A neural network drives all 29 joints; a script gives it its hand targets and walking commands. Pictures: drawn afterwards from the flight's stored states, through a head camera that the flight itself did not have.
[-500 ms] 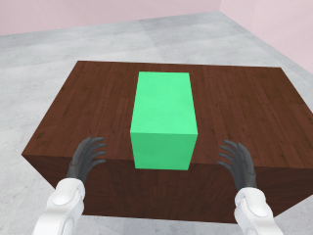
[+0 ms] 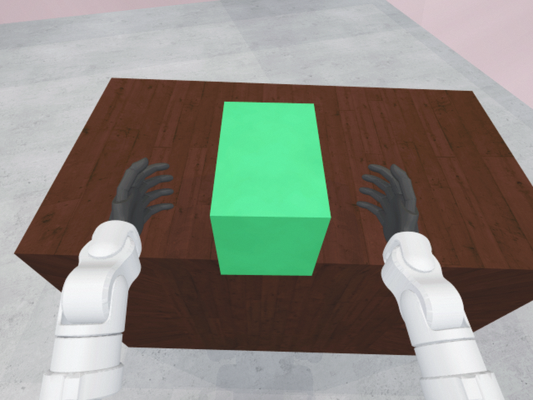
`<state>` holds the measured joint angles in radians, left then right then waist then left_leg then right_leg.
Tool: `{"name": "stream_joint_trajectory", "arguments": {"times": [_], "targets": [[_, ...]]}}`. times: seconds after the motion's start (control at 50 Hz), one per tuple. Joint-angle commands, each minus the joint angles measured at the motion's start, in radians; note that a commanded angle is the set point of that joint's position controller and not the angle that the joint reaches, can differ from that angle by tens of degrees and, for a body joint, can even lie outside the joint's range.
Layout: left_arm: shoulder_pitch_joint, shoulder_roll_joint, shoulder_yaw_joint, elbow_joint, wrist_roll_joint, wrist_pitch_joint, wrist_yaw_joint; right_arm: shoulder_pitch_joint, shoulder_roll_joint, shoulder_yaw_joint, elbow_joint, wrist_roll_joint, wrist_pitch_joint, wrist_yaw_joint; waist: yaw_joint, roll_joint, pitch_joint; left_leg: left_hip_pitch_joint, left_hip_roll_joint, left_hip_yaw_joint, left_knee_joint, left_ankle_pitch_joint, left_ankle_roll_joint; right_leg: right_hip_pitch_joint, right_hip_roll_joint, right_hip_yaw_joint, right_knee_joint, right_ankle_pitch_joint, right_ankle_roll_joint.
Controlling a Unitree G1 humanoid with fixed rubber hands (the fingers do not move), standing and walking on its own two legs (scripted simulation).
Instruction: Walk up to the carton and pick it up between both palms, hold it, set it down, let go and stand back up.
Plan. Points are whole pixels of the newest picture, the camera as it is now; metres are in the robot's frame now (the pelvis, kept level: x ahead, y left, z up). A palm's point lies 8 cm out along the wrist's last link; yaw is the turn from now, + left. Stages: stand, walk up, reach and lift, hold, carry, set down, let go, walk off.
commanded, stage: reach and lift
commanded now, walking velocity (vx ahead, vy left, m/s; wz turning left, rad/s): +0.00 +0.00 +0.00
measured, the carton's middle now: (267, 188) +0.46 +0.02 +0.01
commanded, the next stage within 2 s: none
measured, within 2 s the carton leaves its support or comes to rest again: neither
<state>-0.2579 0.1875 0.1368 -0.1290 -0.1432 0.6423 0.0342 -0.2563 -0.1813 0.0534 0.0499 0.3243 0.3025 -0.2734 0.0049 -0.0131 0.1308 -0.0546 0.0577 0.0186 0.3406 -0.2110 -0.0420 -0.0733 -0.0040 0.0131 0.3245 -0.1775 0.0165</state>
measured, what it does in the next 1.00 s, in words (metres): stands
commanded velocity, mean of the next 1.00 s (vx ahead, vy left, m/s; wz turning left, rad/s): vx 0.00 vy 0.00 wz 0.00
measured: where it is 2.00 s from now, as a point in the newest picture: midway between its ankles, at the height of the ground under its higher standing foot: outside the picture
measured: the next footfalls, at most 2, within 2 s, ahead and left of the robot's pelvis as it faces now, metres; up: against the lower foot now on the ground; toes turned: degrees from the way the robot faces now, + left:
none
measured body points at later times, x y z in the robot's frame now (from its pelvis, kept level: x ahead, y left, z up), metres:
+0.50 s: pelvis +0.00 +0.00 +0.00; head +0.04 +0.01 +0.45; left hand +0.42 +0.20 +0.15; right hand +0.43 -0.15 +0.14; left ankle -0.01 +0.14 -0.75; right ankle +0.00 -0.13 -0.75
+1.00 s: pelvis +0.00 +0.00 +0.00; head +0.06 +0.01 +0.44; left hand +0.45 +0.18 +0.09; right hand +0.45 -0.14 +0.10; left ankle -0.01 +0.14 -0.75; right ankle +0.00 -0.13 -0.75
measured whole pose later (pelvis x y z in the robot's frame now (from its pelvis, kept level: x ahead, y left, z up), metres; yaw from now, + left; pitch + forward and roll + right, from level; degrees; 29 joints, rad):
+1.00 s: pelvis +0.00 +0.00 +0.00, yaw +0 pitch +8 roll -1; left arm -0.86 0.18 0.15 0.84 -0.08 0.24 0.09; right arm -0.85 -0.15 0.03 0.88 0.29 0.12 -0.24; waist 0.00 -0.01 -0.03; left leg -0.35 0.07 0.00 0.43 -0.22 -0.05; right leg -0.34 0.01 0.00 0.37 -0.17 0.01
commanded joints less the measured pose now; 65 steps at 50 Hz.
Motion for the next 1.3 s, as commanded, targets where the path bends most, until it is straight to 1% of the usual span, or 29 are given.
{"name": "stream_joint_trajectory", "arguments": {"times": [0.0, 0.1, 0.14, 0.16, 0.24, 0.26, 0.3, 0.32, 0.38, 0.48, 0.52, 0.54, 0.6, 0.64, 0.68, 0.76, 0.82, 0.86, 0.88, 0.9, 0.96, 1.04, 1.08, 1.14, 1.18, 1.2, 1.22, 1.26, 1.28], "targets": [[-0.362, 0.128, 0.033, -0.179, 0.010, -0.034, 0.008, -0.366, -0.120, -0.083, -0.167, -0.001, -0.046, 0.005, -0.014, 0.048, -0.446, 0.006, -0.082, 0.059, -0.007, 0.317, -0.004, 0.173, 0.073, -0.028, 0.018, 0.351, 0.017], [-0.482, 0.135, 0.029, -0.162, 0.018, -0.026, 0.027, -0.464, -0.151, -0.083, -0.088, 0.029, -0.037, 0.024, -0.018, 0.100, -0.554, 0.059, -0.075, 0.050, 0.013, 0.394, -0.027, 0.143, 0.073, -0.041, 0.023, 0.373, 0.015], [-0.561, 0.155, 0.044, -0.094, -0.010, -0.042, 0.034, -0.584, -0.136, -0.062, -0.120, 0.030, -0.045, 0.028, 0.012, 0.042, -0.597, 0.060, -0.083, 0.061, 0.027, 0.363, -0.007, 0.123, 0.070, -0.046, 0.018, 0.331, 0.016], [-0.629, 0.161, 0.018, -0.035, 0.014, -0.044, 0.045, -0.613, -0.155, -0.075, -0.030, 0.027, -0.033, 0.040, -0.013, 0.073, -0.583, 0.044, -0.077, 0.044, 0.019, 0.312, -0.009, 0.100, 0.071, -0.052, 0.022, 0.277, 0.005], [-0.716, 0.173, 0.017, 0.158, -0.020, -0.032, 0.047, -0.716, -0.167, -0.091, 0.074, 0.015, -0.008, 0.046, -0.004, -0.002, -0.525, -0.005, -0.072, 0.049, -0.002, 0.239, 0.007, 0.050, 0.068, -0.049, 0.004, 0.228, 0.013], [-0.747, 0.176, 0.040, 0.150, 0.011, -0.049, 0.055, -0.727, -0.168, -0.081, 0.163, 0.019, -0.006, 0.047, 0.003, 0.040, -0.541, -0.007, -0.074, 0.051, 0.002, 0.246, -0.003, 0.081, 0.070, -0.055, 0.019, 0.241, 0.006], [-0.765, 0.173, 0.024, 0.163, 0.023, -0.070, 0.056, -0.761, -0.149, -0.062, 0.117, 0.016, -0.033, 0.041, 0.022, 0.005, -0.630, -0.017, -0.078, 0.052, 0.014, 0.324, 0.008, 0.152, 0.067, -0.038, 0.042, 0.357, 0.021], [-0.827, 0.193, 0.027, 0.144, 0.035, -0.076, 0.058, -0.768, -0.151, -0.068, 0.128, 0.017, -0.037, 0.034, -0.006, 0.028, -0.691, 0.016, -0.081, 0.059, 0.032, 0.332, -0.004, 0.165, 0.066, -0.038, 0.043, 0.383, 0.025], [-0.914, 0.223, 0.014, 0.201, 0.024, -0.098, 0.066, -0.857, -0.160, -0.086, 0.207, 0.017, -0.030, 0.037, 0.003, 0.054, -0.725, -0.012, -0.078, 0.055, 0.040, 0.335, -0.010, 0.133, 0.063, -0.036, 0.053, 0.377, 0.021], [-0.943, 0.223, 0.041, 0.369, 0.034, -0.118, 0.058, -0.926, -0.145, -0.028, 0.302, 0.030, -0.038, 0.016, -0.002, 0.008, -0.768, -0.009, -0.082, 0.050, 0.072, 0.458, -0.009, 0.214, 0.067, -0.039, 0.073, 0.560, 0.033], [-1.032, 0.219, -0.002, 0.399, 0.023, -0.133, 0.053, -0.979, -0.171, -0.117, 0.384, 0.004, -0.047, 0.009, -0.048, 0.067, -0.757, -0.017, -0.081, 0.041, 0.067, 0.386, -0.023, 0.141, 0.064, -0.048, 0.065, 0.481, 0.029], [-1.039, 0.219, -0.007, 0.411, 0.023, -0.139, 0.057, -1.026, -0.156, -0.072, 0.342, 0.032, -0.063, 0.011, -0.019, 0.060, -0.788, -0.017, -0.076, 0.038, 0.080, 0.427, -0.023, 0.126, 0.073, -0.047, 0.073, 0.517, 0.029], [-1.052, 0.225, 0.011, 0.412, 0.030, -0.153, 0.064, -1.046, -0.169, -0.069, 0.362, 0.027, -0.071, 0.009, -0.026, 0.046, -0.828, 0.034, -0.072, 0.041, 0.100, 0.490, -0.037, 0.112, 0.082, -0.063, 0.081, 0.573, 0.045], [-1.088, 0.198, -0.019, 0.553, 0.032, -0.150, 0.060, -1.047, -0.200, -0.129, 0.513, -0.014, -0.065, 0.009, -0.077, 0.063, -0.714, -0.014, -0.073, 0.031, 0.080, 0.415, -0.043, 0.093, 0.083, -0.076, 0.058, 0.464, 0.027], [-1.091, 0.196, -0.034, 0.531, 0.011, -0.163, 0.062, -1.093, -0.187, -0.074, 0.490, 0.038, -0.071, 0.019, -0.045, 0.072, -0.722, 0.033, -0.069, 0.033, 0.098, 0.488, -0.047, 0.064, 0.089, -0.081, 0.051, 0.471, 0.019], [-1.018, 0.168, -0.022, 0.698, 0.029, -0.250, 0.045, -0.994, -0.131, -0.049, 0.609, 0.004, -0.114, 0.024, -0.043, 0.043, -0.748, -0.023, -0.075, 0.047, 0.096, 0.434, -0.032, 0.086, 0.078, -0.066, 0.066, 0.514, 0.035], [-1.038, 0.142, -0.018, 0.661, 0.081, -0.307, 0.054, -1.011, -0.119, -0.056, 0.627, -0.006, -0.165, 0.027, -0.036, 0.110, -0.751, 0.004, -0.072, 0.033, 0.118, 0.519, -0.053, 0.032, 0.085, -0.084, 0.078, 0.512, 0.033], [-1.063, 0.192, 0.060, 0.798, 0.099, -0.364, 0.041, -1.032, -0.092, -0.028, 0.689, -0.032, -0.172, 0.034, 0.028, 0.023, -0.724, -0.107, -0.076, 0.046, 0.093, 0.415, -0.022, 0.087, 0.071, -0.052, 0.069, 0.457, 0.033], [-1.064, 0.154, 0.020, 0.772, 0.075, -0.395, 0.044, -1.015, -0.084, -0.051, 0.665, -0.027, -0.194, 0.032, -0.002, 0.054, -0.743, -0.113, -0.073, 0.061, 0.082, 0.384, -0.021, 0.082, 0.063, -0.057, 0.077, 0.459, 0.042], [-1.065, 0.160, 0.046, 0.732, 0.071, -0.439, 0.055, -1.071, -0.078, -0.030, 0.581, -0.021, -0.228, 0.036, 0.035, 0.042, -0.828, -0.149, -0.078, 0.061, 0.100, 0.408, -0.022, 0.120, 0.061, -0.050, 0.095, 0.499, 0.032], [-1.106, 0.137, 0.040, 0.720, 0.056, -0.549, 0.066, -1.082, -0.042, -0.047, 0.556, -0.065, -0.298, 0.036, 0.014, 0.028, -0.974, -0.146, -0.073, 0.054, 0.128, 0.473, -0.027, 0.092, 0.075, -0.055, 0.120, 0.565, 0.034], [-1.105, 0.151, 0.065, 0.998, 0.097, -0.655, 0.051, -1.084, -0.036, -0.121, 0.745, -0.161, -0.352, 0.049, 0.013, 0.040, -0.956, -0.258, -0.077, 0.066, 0.149, 0.451, -0.032, 0.051, 0.067, -0.047, 0.133, 0.542, 0.024], [-1.137, 0.112, 0.037, 0.827, 0.066, -0.729, 0.068, -1.076, -0.029, -0.116, 0.654, -0.172, -0.419, 0.049, -0.004, 0.071, -1.133, -0.238, -0.071, 0.058, 0.179, 0.523, -0.045, 0.065, 0.063, -0.048, 0.170, 0.655, 0.037], [-1.160, 0.105, 0.024, 1.071, 0.090, -0.802, 0.057, -1.049, -0.029, -0.204, 0.895, -0.233, -0.449, 0.065, -0.042, 0.086, -1.100, -0.233, -0.065, 0.059, 0.192, 0.491, -0.058, -0.051, 0.075, -0.062, 0.142, 0.540, 0.014], [-1.155, 0.074, -0.001, 1.152, 0.096, -0.827, 0.054, -1.078, -0.018, -0.210, 0.967, -0.248, -0.479, 0.073, -0.043, 0.079, -1.039, -0.268, -0.058, 0.042, 0.202, 0.424, -0.049, -0.093, 0.068, -0.060, 0.137, 0.470, 0.016], [-1.217, 0.105, 0.004, 1.076, 0.070, -0.844, 0.061, -1.140, -0.037, -0.223, 0.876, -0.255, -0.500, 0.071, -0.042, 0.074, -1.080, -0.293, -0.061, 0.051, 0.211, 0.431, -0.054, -0.067, 0.070, -0.065, 0.154, 0.489, 0.016], [-1.185, 0.118, 0.029, 1.103, 0.063, -0.873, 0.061, -1.125, -0.016, -0.190, 0.855, -0.236, -0.512, 0.078, -0.015, 0.005, -1.115, -0.332, -0.068, 0.065, 0.209, 0.407, -0.037, -0.007, 0.056, -0.044, 0.165, 0.522, 0.026], [-1.162, 0.100, 0.009, 1.171, 0.072, -0.880, 0.050, -1.112, -0.027, -0.201, 0.942, -0.228, -0.521, 0.085, -0.040, 0.034, -1.082, -0.373, -0.065, 0.058, 0.184, 0.390, -0.038, 0.035, 0.047, -0.044, 0.172, 0.513, 0.021], [-1.180, 0.115, 0.017, 1.239, 0.072, -0.884, 0.052, -1.125, -0.005, -0.186, 0.947, -0.211, -0.508, 0.090, -0.015, 0.019, -1.060, -0.394, -0.073, 0.057, 0.180, 0.349, -0.027, 0.008, 0.040, -0.037, 0.159, 0.463, 0.020]]}}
